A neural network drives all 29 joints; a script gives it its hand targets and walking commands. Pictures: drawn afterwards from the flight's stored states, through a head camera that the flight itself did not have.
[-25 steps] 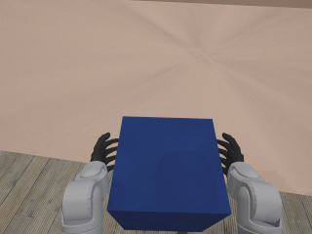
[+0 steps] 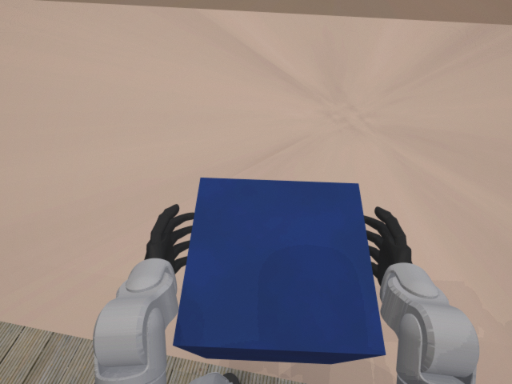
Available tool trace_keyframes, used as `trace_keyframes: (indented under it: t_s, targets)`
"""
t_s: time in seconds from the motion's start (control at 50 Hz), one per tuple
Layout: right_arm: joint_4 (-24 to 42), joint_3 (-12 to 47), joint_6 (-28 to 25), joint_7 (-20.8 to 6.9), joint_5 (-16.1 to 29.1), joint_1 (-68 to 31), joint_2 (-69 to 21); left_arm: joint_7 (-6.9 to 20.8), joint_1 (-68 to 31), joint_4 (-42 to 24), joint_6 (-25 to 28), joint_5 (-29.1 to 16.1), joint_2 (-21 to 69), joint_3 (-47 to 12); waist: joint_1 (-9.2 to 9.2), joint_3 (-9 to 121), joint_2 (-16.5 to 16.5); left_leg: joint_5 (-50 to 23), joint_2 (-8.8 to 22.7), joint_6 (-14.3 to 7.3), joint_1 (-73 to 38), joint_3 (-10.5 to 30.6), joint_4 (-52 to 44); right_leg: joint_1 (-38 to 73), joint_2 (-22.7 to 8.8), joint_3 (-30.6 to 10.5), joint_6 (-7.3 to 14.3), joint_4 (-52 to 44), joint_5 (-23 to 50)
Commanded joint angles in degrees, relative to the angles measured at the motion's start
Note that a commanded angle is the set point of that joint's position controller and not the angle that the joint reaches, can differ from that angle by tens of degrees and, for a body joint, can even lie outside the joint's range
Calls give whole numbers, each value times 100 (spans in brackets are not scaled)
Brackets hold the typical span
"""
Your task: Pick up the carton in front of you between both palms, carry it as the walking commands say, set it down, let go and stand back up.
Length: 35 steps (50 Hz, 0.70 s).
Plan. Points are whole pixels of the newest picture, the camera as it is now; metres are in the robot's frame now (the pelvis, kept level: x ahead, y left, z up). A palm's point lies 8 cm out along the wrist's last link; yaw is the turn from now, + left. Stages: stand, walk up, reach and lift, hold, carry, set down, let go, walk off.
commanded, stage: carry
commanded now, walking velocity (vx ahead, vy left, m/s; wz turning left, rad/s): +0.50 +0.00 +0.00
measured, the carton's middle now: (273, 281) +0.25 +0.00 +0.05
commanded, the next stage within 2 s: none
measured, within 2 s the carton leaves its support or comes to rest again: neither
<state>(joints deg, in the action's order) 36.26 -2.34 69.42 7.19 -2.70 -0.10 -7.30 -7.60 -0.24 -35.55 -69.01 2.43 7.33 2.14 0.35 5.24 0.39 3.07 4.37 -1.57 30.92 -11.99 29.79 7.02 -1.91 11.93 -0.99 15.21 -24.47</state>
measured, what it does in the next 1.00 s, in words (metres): climbs: left foot, then right foot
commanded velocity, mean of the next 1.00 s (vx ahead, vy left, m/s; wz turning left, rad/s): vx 0.50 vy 0.00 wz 0.00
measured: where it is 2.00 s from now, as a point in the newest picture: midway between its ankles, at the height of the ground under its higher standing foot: (270, 173)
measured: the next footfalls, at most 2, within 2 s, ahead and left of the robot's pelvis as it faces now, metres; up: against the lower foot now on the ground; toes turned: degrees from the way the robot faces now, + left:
left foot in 0.02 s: +0.20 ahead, +0.10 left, +0.00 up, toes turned +11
right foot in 0.50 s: +0.50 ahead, -0.10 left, +0.02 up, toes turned -8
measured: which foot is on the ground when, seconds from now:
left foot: up 0.00-0.00, down 0.02-0.52, up 0.54-0.90, down 0.92-1.00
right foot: down 0.00-0.02, up 0.04-0.48, down 0.50-0.94, up 0.96-1.00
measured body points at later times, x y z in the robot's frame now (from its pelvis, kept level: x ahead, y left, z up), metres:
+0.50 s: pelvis +0.32 -0.01 +0.00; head +0.34 -0.01 +0.45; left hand +0.67 +0.15 +0.15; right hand +0.67 -0.16 +0.15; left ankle +0.17 +0.10 -0.72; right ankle +0.45 -0.09 -0.71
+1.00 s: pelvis +0.65 +0.01 +0.02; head +0.72 +0.00 +0.46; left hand +1.03 +0.14 +0.15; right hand +1.01 -0.16 +0.16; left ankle +0.74 +0.08 -0.69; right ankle +0.48 -0.09 -0.62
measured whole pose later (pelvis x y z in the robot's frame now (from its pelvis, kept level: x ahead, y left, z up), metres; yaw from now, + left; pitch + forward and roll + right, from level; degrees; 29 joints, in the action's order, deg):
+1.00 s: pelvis +0.65 +0.01 +0.02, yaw -1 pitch +5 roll +1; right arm 15.8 -14.1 69.9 9.0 -2.9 -35.4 -6.1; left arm -9.0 -34.8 -15.4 -70.1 -0.5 3.1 14.8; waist -1.9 -3.6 0.9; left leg 15.6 -1.1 -4.5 31.7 -8.4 37.6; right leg -17.8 -0.3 1.8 1.9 62.6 -27.7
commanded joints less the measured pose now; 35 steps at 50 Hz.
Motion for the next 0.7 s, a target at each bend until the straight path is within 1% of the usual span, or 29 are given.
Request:
trace_keyframes:
  t_s: [0.0, 0.02, 0.04, 0.06, 0.08, 0.1, 0.12, 0.14, 0.16, 0.18, 0.2, 0.26, 0.3, 0.34, 0.38, 0.42, 0.44, 0.46, 0.48, 0.5, 0.52, 0.54, 0.56, 0.58, 0.6, 0.62, 0.64, 0.68]
  targets:
    - [327, 3653, 181, -782, 1898, -2539, -3736, 881, -2700, -581, -240, -1899, 3568, -3568, -181, 896, 482, 479, -613, -85, -2346, -506, -276, -761, -772, 296, 391, 1993, 4698]
    - [321, 3527, 260, -759, 1887, -2605, -3597, 833, -2857, -648, -342, -1929, 3417, -3557, -298, 1342, -185, 1325, 308, -246, -3429, 878, -633, -1784, -530, 229, 216, 3382, 3387]
    - [262, 3429, 297, -746, 1884, -2782, -3458, 806, -3069, -792, -435, -2000, 3406, -3598, -224, 1885, -1840, 1992, 1786, -1164, -4661, 3676, -1238, -3520, 248, -92, -12, 5282, 1147]
    - [239, 3427, 343, -744, 1949, -2908, -3544, 796, -3250, -638, -477, -2000, 3467, -3616, -189, 1736, -1748, 1053, 1984, -1233, -4573, 4105, -1706, -4275, 339, -846, 100, 6193, -207]
    - [287, 3458, 362, -752, 2005, -3199, -3666, 795, -3489, -539, -484, -2029, 3651, -3602, -208, 1714, -1347, 193, 1858, -1171, -4377, 3436, -1481, -4441, 13, -1157, 277, 6588, -29]
    - [282, 3492, 353, -766, 2044, -3474, -3825, 802, -3708, -494, -470, -2042, 3801, -3606, -189, 1734, -689, -502, 1739, -993, -4106, 2875, -1313, -4479, -240, -1227, 370, 6401, 249]
    - [259, 3534, 341, -769, 2088, -3757, -3936, 800, -3924, -412, -452, -2053, 3947, -3611, -167, 1657, -331, -738, 1594, -828, -3765, 2431, -1309, -4429, -384, -1236, 406, 6042, 521]
    - [169, 3572, 336, -764, 2121, -4006, -3997, 784, -4094, -278, -434, -2037, 4010, -3600, -135, 1678, -372, -403, 1447, -641, -3503, 2037, -1411, -4259, -459, -1216, 402, 5667, 739]
    - [43, 3547, 333, -753, 2130, -4225, -3967, 756, -4276, -90, -422, -2003, 4017, -3579, -143, 1684, -492, -251, 1349, -612, -3359, 1792, -1475, -4175, -411, -1089, 390, 5475, 875]
    - [-120, 3503, 336, -738, 2125, -4425, -3864, 712, -4440, 112, -413, -1927, 3917, -3527, -181, 1643, -596, -153, 1280, -647, -3316, 1614, -1527, -4259, -367, -990, 369, 5303, 971]
    - [-305, 3446, 340, -712, 2111, -4639, -3706, 657, -4628, 328, -412, -1846, 3788, -3466, -174, 1578, -672, -39, 1243, -698, -3282, 1480, -1575, -4393, -347, -929, 347, 5091, 1052]
    - [-944, 3190, 369, -592, 2025, -5113, -3383, 488, -5087, 936, -449, -1679, 3516, -3185, -192, 1308, -787, 136, 1159, -841, -3268, 1169, -1689, -4840, -345, -716, 264, 4333, 1333]
    - [-1334, 2972, 378, -513, 1935, -5303, -3333, 415, -5332, 1282, -475, -1649, 3488, -3004, -255, 1126, -827, 67, 1033, -856, -3263, 976, -1665, -4912, -331, -587, 250, 3740, 1579]
    - [-1642, 2810, 375, -461, 1869, -5580, -3389, 384, -5658, 1567, -476, -1652, 3543, -2852, -326, 926, -798, -183, 963, -862, -3271, 864, -1575, -4854, -260, -465, 287, 3131, 1657]
    - [-1859, 2699, 351, -425, 1847, -6001, -3455, 369, -6044, 1813, -442, -1653, 3579, -2689, -317, 803, -850, -482, 946, -793, -3255, 764, -1459, -4620, -167, -340, 404, 2635, 1672]
    - [-2069, 2613, 311, -391, 1842, -6428, -3544, 355, -6451, 2046, -387, -1649, 3596, -2519, -235, 764, -975, -882, 938, -655, -3252, 652, -1191, -4235, -40, -203, 554, 2257, 1637]
    - [-2182, 2575, 289, -367, 1832, -6638, -3591, 348, -6621, 2166, -356, -1656, 3609, -2430, -107, 876, -984, -1524, 921, -571, -3188, 514, -768, -3768, 123, -89, 629, 2117, 1524]
    - [-2293, 2536, 272, -338, 1831, -6793, -3639, 341, -6703, 2317, -322, -1666, 3640, -2346, 140, 1185, -815, -2141, 779, -414, -2986, 167, 77, -2849, 411, 195, 669, 1777, 1575]
    - [-2389, 2486, 259, -296, 1794, -6813, -3665, 328, -6722, 2478, -285, -1650, 3609, -2244, 318, 1734, -328, -2096, 468, -226, -2514, -50, 1342, -1531, 512, 186, 664, 1615, 1369]
    - [-2436, 2438, 254, -262, 1767, -6959, -3701, 315, -6729, 2565, -253, -1635, 3560, -2144, 487, 2287, 631, -457, 141, -29, -1419, 51, 2952, -337, -799, -1704, 862, 1374, 713]
    - [-2383, 2407, 261, -238, 1776, -7100, -3832, 296, -6983, 2581, -206, -1657, 3573, -2174, 434, 2880, 2272, 2426, -829, 165, 406, 531, 4491, 1086, -1891, -4620, 1685, 306, 507]
    - [-2392, 2335, 218, -203, 1704, -7279, -3899, 331, -7105, 2582, -210, -1777, 3879, -2220, 398, 2785, 1702, 2560, -556, 3, 1080, 1249, 5308, 1203, -1962, -4543, 1780, 329, 1152]
    - [-2258, 2346, 176, -208, 1746, -7459, -4118, 382, -7348, 2369, -139, -1927, 4181, -2367, 479, 2614, 1188, 2395, -356, -122, 1477, 1380, 5605, 1148, -1764, -3993, 1739, 753, 2090]
    - [-2167, 2339, 119, -215, 1744, -7579, -4324, 431, -7581, 2112, -74, -2049, 4460, -2483, 454, 2429, 517, 2207, -204, -173, 1630, 1356, 5467, 898, -1620, -3371, 1621, 1061, 3026]
    - [-2171, 2315, 64, -219, 1692, -7540, -4460, 465, -7779, 1910, -13, -2169, 4682, -2604, 433, 2455, 324, 2031, -65, -192, 1632, 1412, 5142, 772, -1558, -2998, 1489, 1103, 3181]
    - [-2149, 2328, 4, -219, 1634, -7466, -4535, 484, -7877, 1734, 50, -2241, 4810, -2687, 369, 2547, 268, 1857, -12, -175, 1512, 1401, 4895, 703, -1494, -2768, 1370, 1019, 2971]
    - [-2084, 2341, -59, -211, 1553, -7340, -4539, 493, -7863, 1564, 105, -2257, 4865, -2774, 380, 2589, 352, 1779, -15, -148, 1496, 1340, 4680, 706, -1471, -2649, 1342, 941, 2885]
    - [-1942, 2398, -165, -181, 1406, -7025, -4437, 485, -7610, 1350, 167, -2193, 4762, -2873, 394, 2582, 436, 1830, -51, -96, 1757, 1212, 4311, 870, -1455, -2424, 1403, 969, 3178]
